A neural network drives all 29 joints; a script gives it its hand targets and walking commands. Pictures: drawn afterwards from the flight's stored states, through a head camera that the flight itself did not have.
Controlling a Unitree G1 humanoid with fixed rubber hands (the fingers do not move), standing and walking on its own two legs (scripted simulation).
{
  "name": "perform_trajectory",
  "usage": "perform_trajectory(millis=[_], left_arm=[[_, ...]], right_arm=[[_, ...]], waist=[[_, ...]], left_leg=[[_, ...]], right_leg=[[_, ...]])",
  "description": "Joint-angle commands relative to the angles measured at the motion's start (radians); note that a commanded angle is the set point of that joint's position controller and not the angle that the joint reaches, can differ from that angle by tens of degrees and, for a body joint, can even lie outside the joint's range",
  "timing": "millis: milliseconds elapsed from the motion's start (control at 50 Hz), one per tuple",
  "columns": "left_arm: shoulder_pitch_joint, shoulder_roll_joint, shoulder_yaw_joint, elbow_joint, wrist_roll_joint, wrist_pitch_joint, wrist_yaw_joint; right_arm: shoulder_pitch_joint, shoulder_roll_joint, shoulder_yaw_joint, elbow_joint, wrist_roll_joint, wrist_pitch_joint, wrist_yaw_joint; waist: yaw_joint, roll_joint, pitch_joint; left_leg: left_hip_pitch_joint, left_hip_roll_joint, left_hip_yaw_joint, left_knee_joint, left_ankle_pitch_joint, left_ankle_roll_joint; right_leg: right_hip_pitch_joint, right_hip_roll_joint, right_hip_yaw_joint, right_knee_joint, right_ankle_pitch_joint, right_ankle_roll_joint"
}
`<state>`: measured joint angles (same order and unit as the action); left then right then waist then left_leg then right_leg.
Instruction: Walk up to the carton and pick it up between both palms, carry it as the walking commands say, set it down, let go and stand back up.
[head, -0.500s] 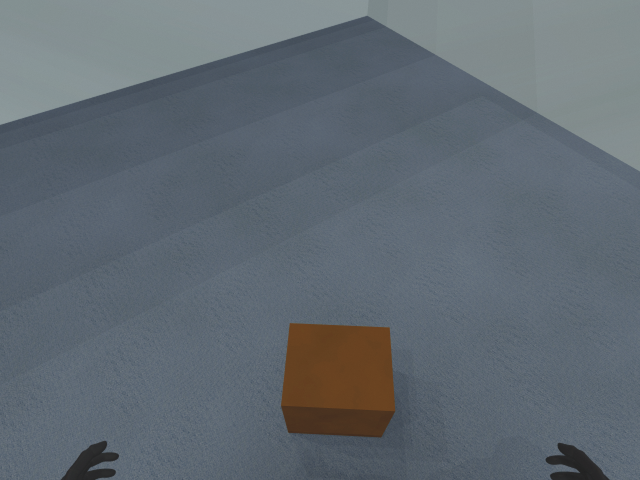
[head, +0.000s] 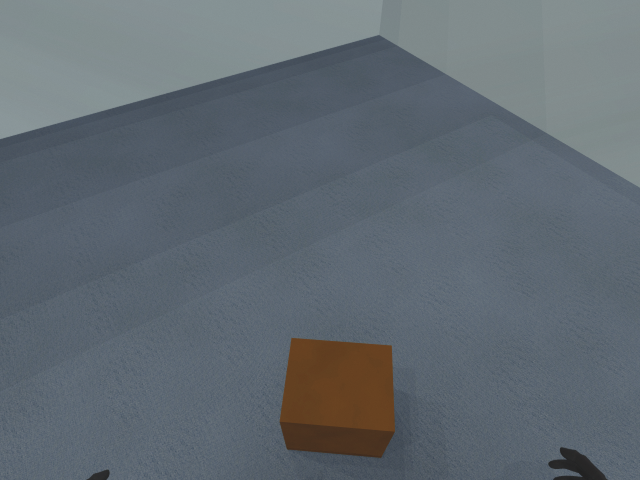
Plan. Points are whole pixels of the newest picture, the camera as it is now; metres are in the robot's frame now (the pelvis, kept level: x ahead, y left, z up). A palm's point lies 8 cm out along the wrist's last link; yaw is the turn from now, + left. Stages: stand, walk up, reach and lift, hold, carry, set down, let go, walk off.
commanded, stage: walk up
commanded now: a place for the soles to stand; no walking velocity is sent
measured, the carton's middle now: (337, 399) +0.43 -0.02 -0.64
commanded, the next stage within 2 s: reach and lift in 0.62 s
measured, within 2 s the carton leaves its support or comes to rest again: neither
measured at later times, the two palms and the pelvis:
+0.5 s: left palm out of the picture +0.12 +0.33 -0.10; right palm out of the picture +0.14 -0.31 -0.09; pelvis +0.01 +0.00 +0.00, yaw +1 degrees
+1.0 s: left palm (123, 452) +0.19 +0.29 -0.11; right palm out of the picture +0.15 -0.30 -0.12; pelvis -0.04 +0.00 -0.02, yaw -7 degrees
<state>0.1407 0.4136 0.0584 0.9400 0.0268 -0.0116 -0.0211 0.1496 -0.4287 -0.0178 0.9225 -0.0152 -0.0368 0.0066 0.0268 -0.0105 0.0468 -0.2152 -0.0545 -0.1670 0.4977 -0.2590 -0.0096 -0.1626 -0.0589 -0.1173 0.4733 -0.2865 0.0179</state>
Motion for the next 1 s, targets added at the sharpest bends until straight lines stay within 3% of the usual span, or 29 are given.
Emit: perform_trajectory(millis=[0, 160, 280, 600, 620, 640, 660, 680, 700, 720, 740, 760, 820, 900, 940, 980], left_arm=[[-0.031, 0.197, 0.048, -0.065, -0.007, -0.009, 0.012], [-0.037, 0.190, 0.049, -0.084, -0.013, 0.006, 0.018], [-0.051, 0.182, 0.046, -0.092, -0.014, 0.014, 0.017], [-0.066, 0.191, 0.047, -0.090, -0.007, 0.009, 0.011], [-0.277, 0.092, 0.078, -0.441, 0.016, 0.022, 0.007], [-0.234, 0.091, 0.076, -0.427, 0.026, 0.049, -0.003], [-0.200, 0.097, 0.074, -0.423, 0.020, 0.059, -0.009], [-0.181, 0.116, 0.081, -0.426, 0.013, 0.062, -0.014], [-0.140, 0.116, 0.091, -0.410, -0.008, 0.075, -0.022], [-0.135, 0.116, 0.106, -0.400, -0.027, 0.103, -0.027], [-0.142, 0.118, 0.136, -0.395, -0.014, 0.126, -0.025], [-0.124, 0.114, 0.160, -0.387, 0.004, 0.140, -0.020], [-0.165, 0.111, 0.220, -0.381, 0.016, 0.152, -0.024], [-0.318, 0.110, 0.256, -0.370, -0.046, 0.140, -0.037], [-0.393, 0.132, 0.274, -0.350, -0.060, 0.136, -0.037], [-0.431, 0.136, 0.266, -0.343, -0.072, 0.141, -0.036]], right_arm=[[-0.028, -0.165, -0.037, -0.059, 0.005, -0.015, -0.013], [-0.017, -0.173, -0.040, -0.062, 0.008, -0.004, -0.023], [-0.028, -0.187, -0.045, -0.064, 0.009, -0.006, -0.028], [-0.047, -0.176, -0.038, -0.060, 0.011, -0.005, -0.022], [-0.169, -0.080, -0.153, -0.384, -0.101, 0.036, 0.029], [-0.120, -0.075, -0.165, -0.341, -0.096, 0.069, 0.049], [-0.108, -0.085, -0.164, -0.360, -0.094, 0.083, 0.056], [-0.111, -0.084, -0.167, -0.381, -0.093, 0.089, 0.061], [-0.127, -0.091, -0.163, -0.389, -0.092, 0.114, 0.066], [-0.140, -0.096, -0.149, -0.351, -0.052, 0.148, 0.064], [-0.158, -0.113, -0.141, -0.346, -0.028, 0.174, 0.066], [-0.156, -0.118, -0.139, -0.339, -0.025, 0.189, 0.066], [-0.231, -0.095, -0.139, -0.355, -0.042, 0.212, 0.057], [-0.526, -0.088, -0.141, -0.518, -0.043, 0.183, 0.037], [-0.617, -0.086, -0.130, -0.554, -0.026, 0.180, 0.023], [-0.619, -0.071, -0.112, -0.508, -0.018, 0.204, 0.009]], waist=[[0.000, 0.002, -0.092], [-0.004, -0.015, -0.077], [-0.007, 0.025, -0.078], [-0.007, 0.024, -0.041], [-0.011, -0.009, 0.075], [-0.062, 0.038, 0.107], [-0.064, 0.047, 0.100], [-0.050, 0.057, 0.079], [-0.021, 0.024, 0.071], [-0.042, 0.059, 0.081], [-0.039, 0.093, 0.069], [-0.008, 0.112, 0.041], [0.056, 0.055, -0.096], [0.104, -0.037, -0.255], [0.114, -0.052, -0.270], [0.116, -0.044, -0.270]], left_leg=[[-0.056, 0.087, -0.017, -0.009, 0.350, 0.066], [-0.042, 0.089, -0.019, 0.023, 0.421, 0.075], [-0.048, 0.114, -0.078, -0.009, 0.414, 0.097], [-0.068, 0.088, -0.055, -0.028, 0.296, 0.079], [-0.209, -0.009, 0.116, -0.024, 0.129, -0.043], [-0.192, 0.007, 0.161, -0.030, 0.075, -0.035], [-0.215, 0.028, 0.161, -0.029, 0.066, -0.025], [-0.223, 0.037, 0.156, -0.025, 0.062, -0.014], [-0.296, 0.039, 0.143, -0.019, 0.038, 0.001], [-0.312, 0.041, 0.163, -0.016, -0.018, -0.003], [-0.344, 0.053, 0.170, -0.041, -0.073, 0.001], [-0.357, 0.059, 0.174, -0.060, -0.110, 0.006], [-0.312, 0.038, 0.201, 0.023, -0.071, -0.010], [-0.346, 0.023, 0.223, 0.135, -0.026, -0.012], [-0.427, 0.023, 0.233, 0.179, -0.046, -0.006], [-0.485, 0.020, 0.240, 0.214, -0.038, -0.020]], right_leg=[[0.144, -0.108, 0.081, -0.047, 0.178, -0.077], [0.141, -0.097, 0.049, -0.001, 0.260, -0.076], [0.145, -0.068, 0.049, 0.032, 0.229, -0.061], [0.119, -0.090, 0.063, -0.039, 0.061, -0.072], [-0.077, 0.081, 0.044, 0.005, 0.077, -0.018], [-0.049, 0.081, 0.019, 0.001, 0.056, -0.028], [-0.022, 0.088, 0.028, 0.022, 0.069, -0.027], [-0.001, 0.087, 0.042, 0.036, 0.067, -0.023], [0.033, 0.093, 0.056, 0.071, 0.064, -0.020], [0.062, 0.096, 0.052, 0.095, 0.054, -0.014], [0.118, 0.110, 0.050, 0.115, 0.067, 0.001], [0.181, 0.116, 0.045, 0.130, 0.084, 0.009], [0.122, 0.086, 0.087, 0.154, 0.054, 0.004], [0.050, 0.052, 0.147, 0.213, 0.050, 0.016], [0.023, 0.043, 0.161, 0.252, 0.051, 0.035], [-0.002, 0.046, 0.161, 0.288, 0.059, 0.044]])
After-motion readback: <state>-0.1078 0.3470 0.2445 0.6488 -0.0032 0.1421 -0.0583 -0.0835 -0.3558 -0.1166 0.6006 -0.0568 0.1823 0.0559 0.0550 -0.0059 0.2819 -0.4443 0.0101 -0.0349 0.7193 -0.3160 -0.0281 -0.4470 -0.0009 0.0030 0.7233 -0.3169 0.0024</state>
